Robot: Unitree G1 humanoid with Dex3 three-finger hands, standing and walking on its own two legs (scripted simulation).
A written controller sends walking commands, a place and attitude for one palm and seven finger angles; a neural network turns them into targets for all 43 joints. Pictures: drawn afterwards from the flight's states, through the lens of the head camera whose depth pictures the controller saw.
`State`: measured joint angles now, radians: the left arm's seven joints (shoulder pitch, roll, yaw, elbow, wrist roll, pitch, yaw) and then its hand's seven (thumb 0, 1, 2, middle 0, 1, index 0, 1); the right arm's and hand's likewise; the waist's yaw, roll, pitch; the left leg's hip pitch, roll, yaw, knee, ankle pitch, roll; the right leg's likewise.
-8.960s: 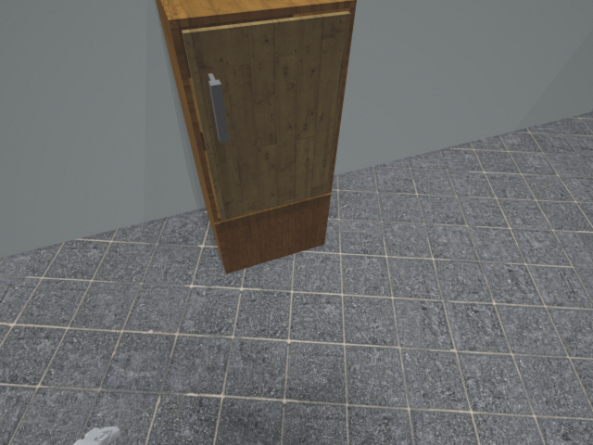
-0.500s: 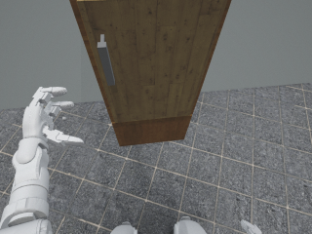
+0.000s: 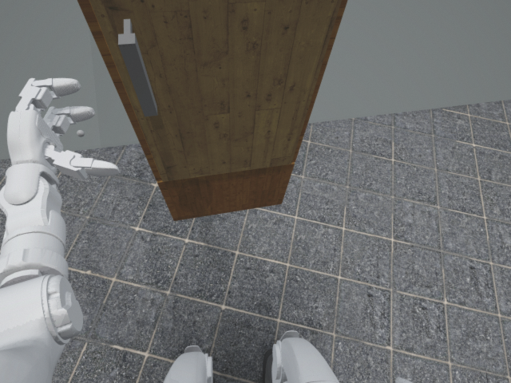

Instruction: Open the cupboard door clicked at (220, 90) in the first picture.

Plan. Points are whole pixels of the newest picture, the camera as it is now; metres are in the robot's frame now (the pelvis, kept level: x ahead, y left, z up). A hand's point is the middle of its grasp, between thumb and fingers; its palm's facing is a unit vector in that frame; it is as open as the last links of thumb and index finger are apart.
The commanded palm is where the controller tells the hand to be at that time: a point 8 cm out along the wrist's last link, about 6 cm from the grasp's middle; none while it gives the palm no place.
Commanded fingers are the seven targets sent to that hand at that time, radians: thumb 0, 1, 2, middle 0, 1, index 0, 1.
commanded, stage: move the hooked fingers beside the handle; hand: left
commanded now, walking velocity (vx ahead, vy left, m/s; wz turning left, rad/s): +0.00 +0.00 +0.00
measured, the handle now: (140, 71) +0.62 +0.17 +0.06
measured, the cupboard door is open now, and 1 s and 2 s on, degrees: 0 0 0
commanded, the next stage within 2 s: slide the fingers in behind the handle in 1.42 s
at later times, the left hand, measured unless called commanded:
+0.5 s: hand (108, 94) +0.56 +0.22 +0.06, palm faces +0.13 -0.99 +0.00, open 14.0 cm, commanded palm +0.53 +0.27 +0.06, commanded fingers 0.00 -0.50 0.30 -0.30 -1.20 -0.30 -1.20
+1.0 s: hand (104, 100) +0.55 +0.22 +0.06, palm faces +0.11 -0.99 +0.00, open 14.0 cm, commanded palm +0.52 +0.27 +0.06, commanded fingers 0.00 -0.50 0.30 -0.30 -1.20 -0.30 -1.20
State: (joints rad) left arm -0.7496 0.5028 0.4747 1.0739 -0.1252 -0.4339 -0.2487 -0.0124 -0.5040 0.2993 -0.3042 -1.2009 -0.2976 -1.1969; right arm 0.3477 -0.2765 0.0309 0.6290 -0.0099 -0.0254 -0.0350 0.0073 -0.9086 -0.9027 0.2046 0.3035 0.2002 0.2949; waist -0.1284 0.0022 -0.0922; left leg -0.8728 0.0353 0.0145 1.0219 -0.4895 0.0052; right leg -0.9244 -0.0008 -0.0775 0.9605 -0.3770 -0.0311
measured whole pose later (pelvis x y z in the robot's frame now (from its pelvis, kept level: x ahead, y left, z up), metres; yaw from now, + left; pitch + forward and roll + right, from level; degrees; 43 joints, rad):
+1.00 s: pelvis +0.03 +0.02 +0.00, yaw -1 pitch +24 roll -4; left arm -0.92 0.54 0.45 1.20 -0.06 -0.39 -0.18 -0.01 -0.50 0.30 -0.30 -1.20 -0.30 -1.20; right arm 0.41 -0.26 0.04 0.61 -0.04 0.11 0.02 0.00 -0.91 -0.90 0.20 0.30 0.20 0.29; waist -0.19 0.02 -0.11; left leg -0.92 0.05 0.00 1.03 -0.53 0.02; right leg -0.95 0.02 -0.09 0.91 -0.39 -0.01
